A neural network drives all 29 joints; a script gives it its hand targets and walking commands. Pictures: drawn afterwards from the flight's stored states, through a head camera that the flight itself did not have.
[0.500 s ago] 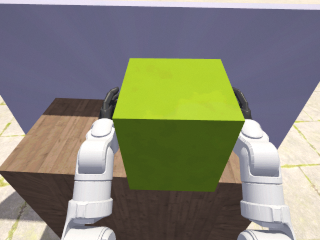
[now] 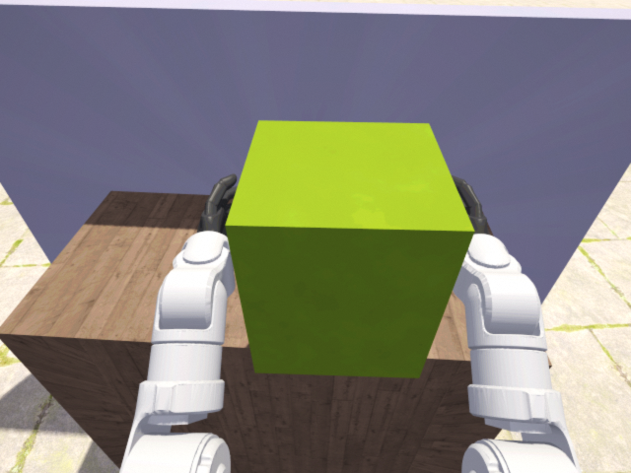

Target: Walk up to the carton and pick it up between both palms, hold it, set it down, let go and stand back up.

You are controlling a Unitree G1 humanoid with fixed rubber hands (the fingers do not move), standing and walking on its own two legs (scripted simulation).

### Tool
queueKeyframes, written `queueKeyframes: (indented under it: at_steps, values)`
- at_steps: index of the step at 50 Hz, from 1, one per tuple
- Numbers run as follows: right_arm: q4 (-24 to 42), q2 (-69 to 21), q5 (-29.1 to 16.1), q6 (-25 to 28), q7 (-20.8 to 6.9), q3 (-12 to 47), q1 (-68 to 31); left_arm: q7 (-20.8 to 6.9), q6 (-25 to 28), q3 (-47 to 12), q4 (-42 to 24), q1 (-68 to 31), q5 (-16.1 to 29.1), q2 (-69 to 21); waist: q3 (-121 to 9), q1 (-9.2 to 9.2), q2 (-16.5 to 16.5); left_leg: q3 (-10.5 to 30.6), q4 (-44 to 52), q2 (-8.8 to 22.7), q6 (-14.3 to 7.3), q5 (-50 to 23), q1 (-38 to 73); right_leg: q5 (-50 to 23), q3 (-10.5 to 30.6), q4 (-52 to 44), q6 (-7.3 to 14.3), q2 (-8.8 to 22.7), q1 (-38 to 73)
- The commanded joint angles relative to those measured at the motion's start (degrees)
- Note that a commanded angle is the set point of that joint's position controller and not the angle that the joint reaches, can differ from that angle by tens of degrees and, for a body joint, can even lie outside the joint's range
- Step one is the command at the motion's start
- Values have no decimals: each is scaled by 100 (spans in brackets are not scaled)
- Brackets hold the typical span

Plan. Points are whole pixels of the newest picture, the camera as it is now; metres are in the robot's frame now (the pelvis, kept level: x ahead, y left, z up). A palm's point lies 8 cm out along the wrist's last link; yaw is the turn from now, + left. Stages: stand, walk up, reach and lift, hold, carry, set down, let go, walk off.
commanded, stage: hold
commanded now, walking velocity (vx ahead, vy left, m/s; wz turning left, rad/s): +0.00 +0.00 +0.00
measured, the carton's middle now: (339, 251) +0.36 -0.01 +0.15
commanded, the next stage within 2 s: none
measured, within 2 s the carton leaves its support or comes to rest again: neither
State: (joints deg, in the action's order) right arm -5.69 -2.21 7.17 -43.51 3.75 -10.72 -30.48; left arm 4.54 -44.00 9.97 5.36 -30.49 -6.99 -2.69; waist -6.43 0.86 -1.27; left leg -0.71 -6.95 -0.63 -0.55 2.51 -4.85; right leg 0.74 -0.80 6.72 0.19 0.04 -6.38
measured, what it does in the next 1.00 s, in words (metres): stands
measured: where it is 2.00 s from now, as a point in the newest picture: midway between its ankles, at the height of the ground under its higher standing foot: outside the picture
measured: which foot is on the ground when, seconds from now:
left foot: down 0.00-1.00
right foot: down 0.00-1.00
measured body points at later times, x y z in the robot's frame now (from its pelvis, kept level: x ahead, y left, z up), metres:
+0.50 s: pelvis +0.00 +0.00 +0.00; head -0.04 +0.01 +0.45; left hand +0.36 +0.15 +0.19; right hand +0.35 -0.16 +0.20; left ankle +0.01 +0.11 -0.76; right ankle +0.03 -0.11 -0.76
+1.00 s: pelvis +0.00 +0.00 +0.00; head -0.04 +0.01 +0.45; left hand +0.36 +0.15 +0.17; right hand +0.36 -0.16 +0.17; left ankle +0.01 +0.11 -0.76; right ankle +0.03 -0.11 -0.76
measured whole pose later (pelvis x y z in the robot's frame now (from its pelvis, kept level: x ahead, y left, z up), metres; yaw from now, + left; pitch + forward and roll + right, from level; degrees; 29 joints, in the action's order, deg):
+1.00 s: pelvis +0.00 +0.00 +0.00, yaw +0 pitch +0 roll +0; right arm -6.3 -2.5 7.7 -43.7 3.5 -11.0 -30.2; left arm 4.3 -44.3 10.3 6.3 -30.5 -7.3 -2.8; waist -5.7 0.8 -1.4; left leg -0.7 -7.0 -0.7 -0.6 2.5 -4.1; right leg 0.8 -0.8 6.9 0.2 0.1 -5.7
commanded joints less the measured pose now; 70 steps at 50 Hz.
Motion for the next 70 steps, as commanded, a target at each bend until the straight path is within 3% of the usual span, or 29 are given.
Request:
queueKeyframes:
  at_steps: [1,4,9,12,19,23,27,30,35,39,42,45,47,51,54,57,61,64,70]
  values:
    - [1710,-2844,-1140,406,-684,2747,-4018,-785,434,-2711,-1582,-3954,1087,-2752,-2554,11,106,104,-97,-116,148,-1117,619,-1217,123,270,-171,-123,1132]
    - [1838,-2709,-1159,277,-624,2843,-3842,-735,312,-2758,-1605,-3694,1088,-2683,-2345,-15,77,100,-98,-118,171,-1173,583,-1250,102,251,-177,-142,1197]
    - [1126,-2472,-911,38,-732,2418,-3197,-771,85,-2468,-1196,-3326,910,-2483,-1444,27,181,101,48,-101,210,-575,437,-563,45,78,-100,-152,924]
    - [1080,-2529,-861,97,-818,2343,-3331,-823,147,-2375,-1156,-3464,882,-2524,-1465,36,107,104,44,-101,164,-480,439,-483,40,74,-113,-150,862]
    - [2176,-2781,-1275,310,-712,2982,-4112,-729,335,-2896,-1888,-3910,1168,-2787,-2638,-34,67,122,-144,-106,141,-1152,647,-1148,113,298,-177,-137,1147]
    - [1413,-2493,-1040,62,-708,2606,-3472,-687,120,-2599,-1462,-3505,958,-2485,-1860,-10,111,89,-26,-108,189,-544,474,-556,48,164,-112,-153,962]
    - [647,-2368,-679,47,-851,2085,-3208,-821,86,-2092,-754,-3372,662,-2354,-1102,-6,60,19,79,-131,146,-1,235,-33,-13,43,-132,-187,655]
    - [845,-2581,-756,255,-881,2182,-3661,-887,291,-2108,-913,-3801,707,-2450,-1524,9,63,33,52,-139,83,-161,292,-280,49,94,-162,-152,755]
    - [1718,-2887,-1162,467,-711,2746,-4285,-809,500,-2672,-1566,-4220,1066,-2730,-2707,-28,107,92,-113,-120,96,-937,521,-1110,130,316,-204,-127,1158]
    - [1418,-2621,-1066,250,-625,2670,-3769,-736,311,-2623,-1254,-3691,1028,-2558,-2167,-20,87,111,-49,-115,147,-715,471,-789,96,201,-166,-138,1085]
    - [792,-2462,-806,88,-708,2285,-3273,-777,173,-2283,-909,-3438,814,-2377,-1397,6,100,62,45,-116,137,-312,343,-333,47,97,-129,-165,837]
    - [643,-2463,-682,150,-811,2068,-3327,-871,204,-2037,-614,-3467,704,-2405,-1138,0,52,64,90,-111,124,-104,216,-141,26,63,-133,-177,723]
    - [855,-2632,-764,281,-832,2165,-3603,-892,343,-2185,-931,-3823,790,-2529,-1566,42,112,63,39,-116,98,-286,324,-355,57,92,-130,-159,789]
    - [1703,-2879,-1144,507,-729,2758,-4362,-805,534,-2653,-1466,-4225,1042,-2798,-2628,-53,118,122,-86,-94,90,-880,515,-940,106,255,-176,-118,1012]
    - [1909,-2799,-1298,449,-614,2947,-4262,-671,475,-2919,-1661,-4120,1192,-2779,-2764,-71,108,102,-182,-104,134,-1198,620,-1149,97,329,-181,-166,1085]
    - [1294,-2521,-1082,194,-611,2602,-3620,-647,249,-2633,-1239,-3612,1021,-2554,-1946,-40,159,124,-85,-73,166,-626,478,-538,68,190,-113,-175,891]
    - [493,-2366,-718,96,-802,2079,-3268,-779,157,-2095,-635,-3440,720,-2370,-1135,4,21,57,46,-95,125,50,212,105,3,82,-110,-194,542]
    - [641,-2537,-746,274,-862,2070,-3671,-862,289,-2030,-577,-3714,695,-2519,-1484,-5,63,46,26,-114,77,-90,239,-141,28,112,-135,-165,650]
    - [1835,-2913,-1285,528,-675,2895,-4481,-750,548,-2829,-1706,-4334,1143,-2793,-2917,-67,93,126,-207,-106,97,-1224,622,-1276,138,381,-183,-154,1075]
